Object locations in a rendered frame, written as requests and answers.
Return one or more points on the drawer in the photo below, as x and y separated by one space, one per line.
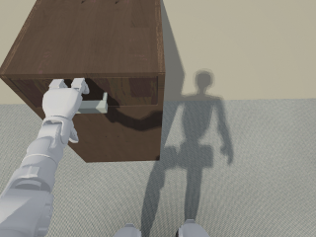
121 90

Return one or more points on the left robot forearm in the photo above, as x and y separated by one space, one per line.
39 165

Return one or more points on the left robot upper arm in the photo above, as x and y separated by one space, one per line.
25 213

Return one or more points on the cabinet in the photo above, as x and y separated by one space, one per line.
97 38

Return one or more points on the robot left hand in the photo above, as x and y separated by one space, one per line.
61 101

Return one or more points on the handle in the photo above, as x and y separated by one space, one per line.
94 106

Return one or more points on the robot right shin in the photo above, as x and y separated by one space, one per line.
189 221

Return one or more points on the right robot thigh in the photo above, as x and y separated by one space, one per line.
192 230

